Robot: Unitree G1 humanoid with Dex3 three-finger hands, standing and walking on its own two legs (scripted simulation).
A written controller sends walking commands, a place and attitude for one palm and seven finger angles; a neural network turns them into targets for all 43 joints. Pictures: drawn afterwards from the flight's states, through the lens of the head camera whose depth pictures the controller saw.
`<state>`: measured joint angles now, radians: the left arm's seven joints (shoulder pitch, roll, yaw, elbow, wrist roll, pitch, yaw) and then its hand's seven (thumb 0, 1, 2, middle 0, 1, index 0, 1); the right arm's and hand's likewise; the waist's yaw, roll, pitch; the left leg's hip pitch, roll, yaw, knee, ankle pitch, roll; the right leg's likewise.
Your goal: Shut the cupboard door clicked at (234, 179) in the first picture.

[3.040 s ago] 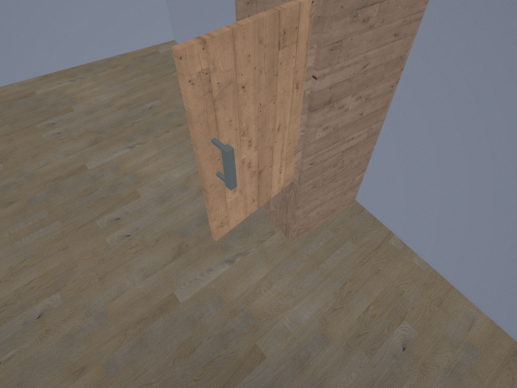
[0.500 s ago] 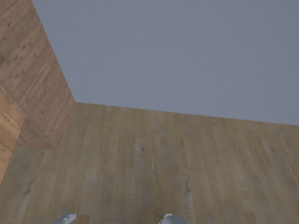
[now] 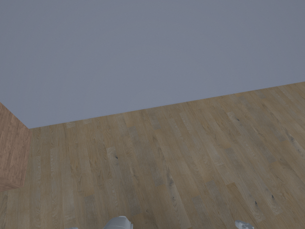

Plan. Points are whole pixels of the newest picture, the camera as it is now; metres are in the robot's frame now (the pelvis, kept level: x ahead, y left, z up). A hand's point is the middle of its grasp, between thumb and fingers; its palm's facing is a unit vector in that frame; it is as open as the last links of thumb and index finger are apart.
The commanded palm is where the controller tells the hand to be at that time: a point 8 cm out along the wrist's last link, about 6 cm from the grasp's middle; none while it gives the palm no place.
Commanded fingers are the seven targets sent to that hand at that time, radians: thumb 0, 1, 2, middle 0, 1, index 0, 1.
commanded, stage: walk around to get in front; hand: left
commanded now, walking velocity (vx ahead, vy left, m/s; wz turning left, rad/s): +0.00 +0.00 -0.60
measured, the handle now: out of the picture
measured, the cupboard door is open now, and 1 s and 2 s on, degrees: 100 100 100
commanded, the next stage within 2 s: none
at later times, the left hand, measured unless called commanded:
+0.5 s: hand (111, 206) +0.19 +0.14 -0.16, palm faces -0.29 -0.91 -0.29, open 7.4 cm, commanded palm none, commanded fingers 0.00 0.90 0.90 -0.20 -0.30 -0.20 -0.30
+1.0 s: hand (138, 182) +0.26 +0.07 -0.16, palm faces -0.56 -0.80 -0.21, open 7.4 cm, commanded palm none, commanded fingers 0.00 0.90 0.90 -0.20 -0.30 -0.20 -0.30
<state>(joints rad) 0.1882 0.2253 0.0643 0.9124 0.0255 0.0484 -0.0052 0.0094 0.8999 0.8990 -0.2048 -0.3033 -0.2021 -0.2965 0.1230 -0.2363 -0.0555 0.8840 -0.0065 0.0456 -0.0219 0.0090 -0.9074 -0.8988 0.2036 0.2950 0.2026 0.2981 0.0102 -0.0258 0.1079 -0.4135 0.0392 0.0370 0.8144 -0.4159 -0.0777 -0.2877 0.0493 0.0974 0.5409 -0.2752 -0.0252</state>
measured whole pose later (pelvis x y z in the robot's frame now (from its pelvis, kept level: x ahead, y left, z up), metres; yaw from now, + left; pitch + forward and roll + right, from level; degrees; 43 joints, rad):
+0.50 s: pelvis +0.02 -0.04 -0.01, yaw -18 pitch +1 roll +0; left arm 0.13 0.24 0.07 0.89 0.02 0.03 -0.01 0.01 0.90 0.90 -0.20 -0.30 -0.20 -0.30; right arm 0.20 -0.27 -0.06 0.93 -0.02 0.07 -0.03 0.01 -0.90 -0.90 0.21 0.30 0.21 0.30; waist -0.01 0.04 0.13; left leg -0.44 0.12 0.05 1.05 -0.51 -0.08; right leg -0.30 0.02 -0.02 0.62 -0.34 -0.04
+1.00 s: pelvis +0.06 -0.05 +0.00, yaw -36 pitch +2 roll -2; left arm 0.13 0.26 0.09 0.89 0.02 0.07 -0.05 0.01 0.90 0.90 -0.20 -0.30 -0.20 -0.30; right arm 0.21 -0.20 -0.02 0.88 -0.04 0.01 -0.02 0.01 -0.90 -0.90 0.21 0.30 0.21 0.30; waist 0.01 0.00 0.10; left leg -0.25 0.14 0.14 0.51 -0.29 -0.04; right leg -0.42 -0.01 -0.06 0.90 -0.48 0.05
